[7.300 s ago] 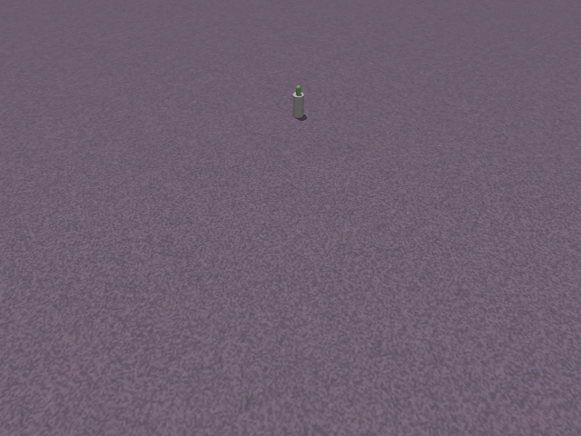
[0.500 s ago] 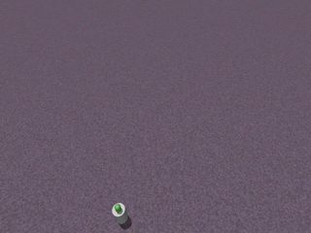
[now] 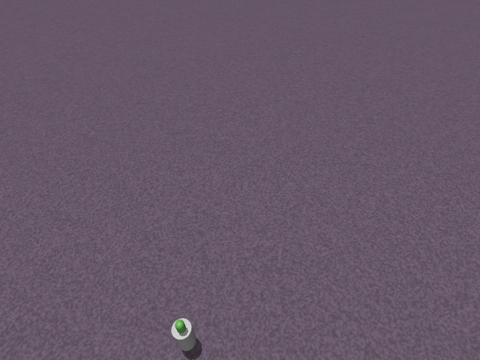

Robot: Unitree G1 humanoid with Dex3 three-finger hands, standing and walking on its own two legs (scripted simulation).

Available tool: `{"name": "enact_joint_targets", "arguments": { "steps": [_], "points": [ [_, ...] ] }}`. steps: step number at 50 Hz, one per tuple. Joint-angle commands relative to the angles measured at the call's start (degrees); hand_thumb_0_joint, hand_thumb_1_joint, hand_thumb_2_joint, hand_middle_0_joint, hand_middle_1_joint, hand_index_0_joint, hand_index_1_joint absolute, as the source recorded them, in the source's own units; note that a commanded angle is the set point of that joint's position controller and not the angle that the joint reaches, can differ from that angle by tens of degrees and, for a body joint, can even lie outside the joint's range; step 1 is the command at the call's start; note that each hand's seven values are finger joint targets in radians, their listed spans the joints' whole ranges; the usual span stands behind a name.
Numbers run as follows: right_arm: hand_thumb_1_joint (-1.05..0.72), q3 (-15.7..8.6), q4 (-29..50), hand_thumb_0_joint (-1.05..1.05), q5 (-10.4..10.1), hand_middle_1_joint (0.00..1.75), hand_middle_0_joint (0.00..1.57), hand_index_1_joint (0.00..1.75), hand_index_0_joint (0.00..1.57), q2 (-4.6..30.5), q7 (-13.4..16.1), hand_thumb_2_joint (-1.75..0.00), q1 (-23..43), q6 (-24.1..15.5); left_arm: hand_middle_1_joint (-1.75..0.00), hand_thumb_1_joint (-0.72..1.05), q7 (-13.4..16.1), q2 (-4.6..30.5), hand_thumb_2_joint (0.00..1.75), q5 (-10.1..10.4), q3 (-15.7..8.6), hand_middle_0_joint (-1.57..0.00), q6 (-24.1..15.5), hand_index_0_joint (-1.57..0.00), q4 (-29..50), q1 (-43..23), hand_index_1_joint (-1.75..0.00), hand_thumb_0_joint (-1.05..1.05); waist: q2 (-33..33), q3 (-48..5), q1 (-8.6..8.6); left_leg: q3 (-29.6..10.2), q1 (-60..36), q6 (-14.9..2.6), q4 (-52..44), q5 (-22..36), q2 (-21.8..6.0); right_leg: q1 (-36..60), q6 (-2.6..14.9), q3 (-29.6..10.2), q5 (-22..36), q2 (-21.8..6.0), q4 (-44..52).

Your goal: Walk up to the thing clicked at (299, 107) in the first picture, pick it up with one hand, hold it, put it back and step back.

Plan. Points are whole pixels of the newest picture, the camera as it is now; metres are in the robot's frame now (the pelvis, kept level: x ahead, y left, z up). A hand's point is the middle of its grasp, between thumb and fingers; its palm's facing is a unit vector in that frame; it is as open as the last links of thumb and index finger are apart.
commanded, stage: stand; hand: left
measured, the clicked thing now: (183, 332) +0.40 +0.22 -0.68
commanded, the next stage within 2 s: go down in 1.30 s
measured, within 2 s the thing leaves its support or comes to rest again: neither
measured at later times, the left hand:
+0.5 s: hand out of the picture +0.08 +0.25 -0.16, palm faces -0.02 -0.94 -0.35, open 7.4 cm
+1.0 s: hand out of the picture +0.07 +0.26 -0.16, palm faces -0.03 -0.94 -0.34, open 7.4 cm
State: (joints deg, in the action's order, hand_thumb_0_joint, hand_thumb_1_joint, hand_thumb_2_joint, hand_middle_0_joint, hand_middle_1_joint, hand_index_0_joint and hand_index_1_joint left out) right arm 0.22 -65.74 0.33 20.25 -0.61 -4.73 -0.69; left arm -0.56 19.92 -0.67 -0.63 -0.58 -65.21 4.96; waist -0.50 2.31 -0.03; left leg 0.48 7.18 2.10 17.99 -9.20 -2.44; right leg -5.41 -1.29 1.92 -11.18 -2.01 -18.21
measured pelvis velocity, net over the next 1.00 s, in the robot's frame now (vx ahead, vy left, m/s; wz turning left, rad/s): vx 0.00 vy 0.00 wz -0.01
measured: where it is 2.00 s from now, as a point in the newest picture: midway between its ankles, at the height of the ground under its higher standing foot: outside the picture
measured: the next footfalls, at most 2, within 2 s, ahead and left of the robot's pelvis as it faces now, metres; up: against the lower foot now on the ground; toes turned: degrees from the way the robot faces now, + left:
none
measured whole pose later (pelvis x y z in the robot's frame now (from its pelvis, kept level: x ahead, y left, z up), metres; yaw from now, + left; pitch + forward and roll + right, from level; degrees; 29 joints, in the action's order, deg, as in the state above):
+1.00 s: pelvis +0.00 +0.00 +0.00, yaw +0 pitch -2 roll +0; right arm 0.2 -65.3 0.5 20.2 -0.7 -6.1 -0.5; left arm -0.5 20.3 -0.7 -0.3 -0.5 -64.6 6.7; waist -0.1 2.6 0.1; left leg 0.8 7.2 2.0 18.2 -9.5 -2.5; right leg -5.4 -1.4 1.6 -11.2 -2.0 -18.1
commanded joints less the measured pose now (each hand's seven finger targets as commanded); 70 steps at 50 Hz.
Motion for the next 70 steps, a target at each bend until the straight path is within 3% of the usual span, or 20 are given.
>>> {"name": "enact_joint_targets", "arguments": {
  "steps": [1,4,6,10,18,23,29,35,64,69,70],
  "points": [
    [-0.9,-2.48,3.5,0.0,0.21,0.3,0.2,0.3,0.2,12.33,0.92,-0.9,2.7,-0.85,-0.3,0.9,0.95,12.71,0.9,0.07,-2.24,-0.2,-0.92,-0.2,3.23,-1.99,-0.3,0.0,0.96,-4.52,-0.07,-4.12,-1.96,-2.41,-2.15,7.17,-5.62,-0.35,1.87,-4.5,6.28,-6.17,3.32],
    [-0.9,-2.32,3.44,0.0,0.15,0.3,0.2,0.3,0.2,12.05,0.9,-0.9,2.2,-0.91,-0.3,0.9,0.87,12.79,0.9,0.16,-2.25,-0.2,-0.94,-0.2,3.32,-2.04,-0.3,0.0,0.48,-4.38,-0.26,-4.14,-1.56,-2.33,-2.46,6.9,-5.44,-0.33,1.98,-4.51,6.2,-6.11,3.26],
    [-0.9,-2.38,3.58,0.0,0.21,0.3,0.2,0.3,0.2,12.04,0.87,-0.9,2.66,-0.94,-0.3,0.9,0.97,12.8,0.9,0.14,-2.15,-0.2,-1.11,-0.2,3.4,-1.81,-0.3,0.0,1.19,-4.58,-0.06,-4.42,-2.38,-2.36,-1.9,10.28,-5.89,-0.32,1.94,-4.24,8.84,-6.15,2.84],
    [-0.9,-2.4,3.52,0.0,0.14,0.3,0.2,0.3,0.2,12.39,0.98,-0.9,2.13,-1.04,-0.3,0.9,0.96,12.63,0.9,0.12,-2.07,-0.2,-1.14,-0.2,3.47,-1.32,-0.3,0.0,-0.2,-5.3,-0.14,-4.1,-3.0,-2.4,-1.36,11.72,-5.86,0.44,1.92,-4.47,11.18,-6.38,2.62],
    [-0.9,-2.37,3.5,0.0,0.21,0.3,0.2,0.3,0.2,12.34,1.02,-0.9,1.88,-0.88,-0.3,0.9,0.88,12.86,0.9,0.18,-2.11,-0.2,-0.89,-0.2,3.56,-1.08,-0.3,0.0,0.37,-4.27,0.08,-3.93,-2.28,-2.3,-2.18,7.89,-5.63,-0.53,2.04,-4.5,6.71,-6.0,3.01],
    [-0.9,-2.36,3.55,0.0,0.11,0.3,0.2,0.3,0.2,12.16,0.94,-0.9,1.8,-0.89,-0.3,0.9,1.02,12.87,0.9,0.17,-1.93,-0.2,-1.07,-0.2,3.55,-0.77,-0.3,0.0,0.9,-4.67,-0.06,-4.06,-3.17,-2.41,-1.59,10.58,-5.84,-0.38,2.01,-4.5,9.59,-6.11,2.86],
    [-0.9,-2.41,3.62,0.0,0.11,0.3,0.2,0.3,0.2,12.11,0.87,-0.9,1.85,-0.81,-0.3,0.9,1.0,13.05,0.9,0.17,-1.9,-0.2,-1.09,-0.2,3.68,-0.31,-0.3,0.0,0.69,-4.01,-0.03,-3.92,-2.98,-2.33,-1.83,9.62,-5.63,-0.63,2.06,-4.6,9.17,-6.03,3.21],
    [-0.9,-2.32,3.68,0.0,0.18,0.3,0.2,0.3,0.2,11.97,0.82,-0.9,1.52,-0.73,-0.3,0.9,0.98,13.01,0.9,0.14,-1.95,-0.2,-0.99,-0.2,3.71,-0.66,-0.3,0.0,0.75,-3.03,-0.24,-4.07,-1.39,-2.33,-2.62,5.48,-5.4,-0.83,2.03,-4.61,5.27,-5.83,3.61],
    [-0.9,-2.52,4.01,0.0,0.2,0.3,0.2,0.3,0.2,12.19,0.96,-0.9,1.09,-0.95,-0.3,0.9,1.09,13.07,0.9,0.11,-1.79,-0.2,-1.03,-0.2,4.13,-0.08,-0.3,0.0,0.82,-4.42,0.06,-4.1,-2.83,-2.68,-1.7,10.75,-5.83,0.49,2.07,-4.43,9.87,-6.2,2.4],
    [-0.9,-2.54,3.97,0.0,0.28,0.3,0.2,0.3,0.2,12.22,0.97,-0.9,0.8,-0.82,-0.3,0.9,1.09,13.1,0.9,-0.02,-1.84,-0.2,-1.04,-0.2,4.29,0.02,-0.3,0.0,0.44,-4.45,-0.13,-3.69,-2.76,-2.67,-1.69,9.21,-5.62,0.28,1.97,-4.69,9.28,-6.33,3.12],
    [-0.95,-2.49,3.98,0.0,0.16,0.3,0.21,0.3,0.2,12.15,0.95,-0.91,1.09,-0.81,-0.22,0.82,1.12,12.95,0.82,0.07,-1.78,-0.28,-1.02,-0.28,4.25,0.04,-0.22,0.0,0.44,-4.12,-0.04,-3.94,-2.98,-2.59,-2.0,9.31,-5.69,-0.29,2.03,-4.6,8.94,-6.19,3.01]
  ]
}}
